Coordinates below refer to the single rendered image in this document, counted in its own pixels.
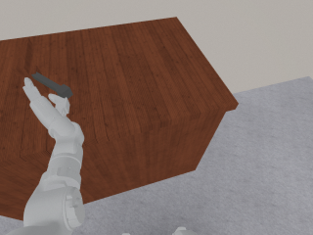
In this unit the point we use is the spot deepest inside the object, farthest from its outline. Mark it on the counter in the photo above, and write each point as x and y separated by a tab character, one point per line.
146	98

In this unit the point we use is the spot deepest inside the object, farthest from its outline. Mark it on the left robot forearm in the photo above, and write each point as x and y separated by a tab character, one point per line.
66	159

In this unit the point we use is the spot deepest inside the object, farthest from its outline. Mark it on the robot right shin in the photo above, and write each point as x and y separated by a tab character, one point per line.
180	228

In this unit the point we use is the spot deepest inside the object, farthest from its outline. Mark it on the left robot upper arm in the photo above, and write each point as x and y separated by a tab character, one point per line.
54	212

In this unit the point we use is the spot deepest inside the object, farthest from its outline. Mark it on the robot left hand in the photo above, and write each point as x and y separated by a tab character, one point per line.
41	106

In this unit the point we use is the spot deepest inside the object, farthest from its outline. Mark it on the tap lever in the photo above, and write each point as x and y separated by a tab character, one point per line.
62	90

